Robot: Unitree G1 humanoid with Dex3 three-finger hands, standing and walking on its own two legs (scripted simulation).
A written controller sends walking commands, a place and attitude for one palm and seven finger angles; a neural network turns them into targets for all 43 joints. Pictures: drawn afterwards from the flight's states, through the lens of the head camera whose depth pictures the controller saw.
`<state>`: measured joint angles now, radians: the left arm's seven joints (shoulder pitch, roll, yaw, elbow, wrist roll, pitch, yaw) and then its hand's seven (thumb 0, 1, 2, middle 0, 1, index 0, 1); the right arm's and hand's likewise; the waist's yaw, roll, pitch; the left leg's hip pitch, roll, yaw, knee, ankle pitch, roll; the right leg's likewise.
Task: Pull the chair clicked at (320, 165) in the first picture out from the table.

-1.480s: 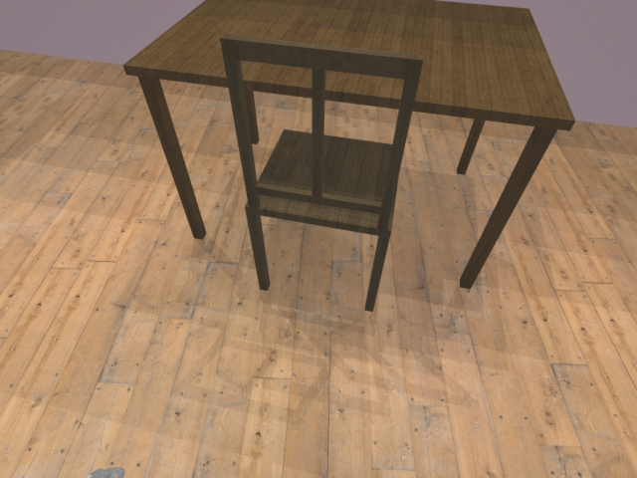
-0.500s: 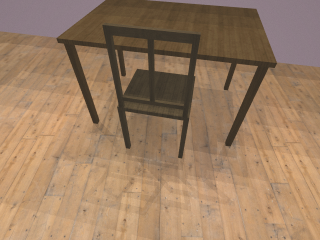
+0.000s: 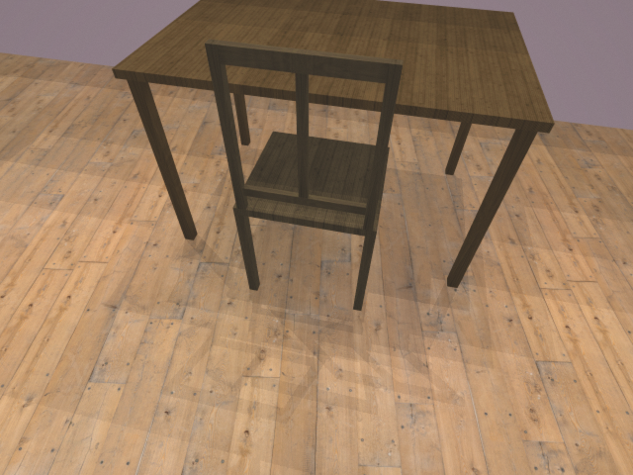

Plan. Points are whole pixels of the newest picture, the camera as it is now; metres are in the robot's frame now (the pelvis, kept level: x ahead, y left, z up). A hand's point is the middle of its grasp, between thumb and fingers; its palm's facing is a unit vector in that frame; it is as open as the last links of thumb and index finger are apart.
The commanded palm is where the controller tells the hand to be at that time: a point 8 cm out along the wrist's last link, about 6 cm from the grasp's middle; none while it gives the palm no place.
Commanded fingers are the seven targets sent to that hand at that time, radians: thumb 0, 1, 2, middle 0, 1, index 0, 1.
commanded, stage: turn to face it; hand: left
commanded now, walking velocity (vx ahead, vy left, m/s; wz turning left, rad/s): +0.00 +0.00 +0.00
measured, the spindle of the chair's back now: (302, 142) +0.86 +0.08 -0.08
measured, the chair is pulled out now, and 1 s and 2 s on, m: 0.00 0.00 0.00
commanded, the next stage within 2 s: take the last steps up to it in 0.32 s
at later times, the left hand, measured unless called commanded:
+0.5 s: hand out of the picture +0.07 +0.21 -0.17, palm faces -0.09 -0.96 -0.28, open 7.4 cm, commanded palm none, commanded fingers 0.00 0.90 0.90 -0.20 -0.30 -0.20 -0.30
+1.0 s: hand out of the picture +0.14 +0.15 -0.18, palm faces -0.06 -0.98 -0.20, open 7.4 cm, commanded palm none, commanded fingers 0.00 0.90 0.90 -0.20 -0.30 -0.20 -0.30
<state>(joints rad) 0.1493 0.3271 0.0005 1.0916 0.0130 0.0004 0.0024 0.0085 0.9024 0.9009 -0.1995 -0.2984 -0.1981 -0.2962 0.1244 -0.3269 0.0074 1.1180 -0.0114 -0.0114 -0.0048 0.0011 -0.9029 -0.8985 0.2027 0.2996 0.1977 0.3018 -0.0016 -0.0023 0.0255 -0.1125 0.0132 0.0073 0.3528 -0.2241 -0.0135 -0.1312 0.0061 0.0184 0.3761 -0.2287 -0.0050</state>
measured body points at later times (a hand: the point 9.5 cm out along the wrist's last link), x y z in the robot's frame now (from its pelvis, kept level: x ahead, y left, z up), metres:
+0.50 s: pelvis +0.00 +0.00 -0.01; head +0.00 -0.01 +0.44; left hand +0.07 +0.26 -0.15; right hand +0.04 -0.27 -0.15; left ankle -0.02 +0.13 -0.75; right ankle -0.02 -0.12 -0.75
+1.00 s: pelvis +0.12 -0.03 -0.02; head +0.14 -0.04 +0.43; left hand +0.15 +0.20 -0.17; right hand +0.02 -0.24 -0.18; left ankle +0.06 +0.10 -0.66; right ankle +0.08 -0.11 -0.75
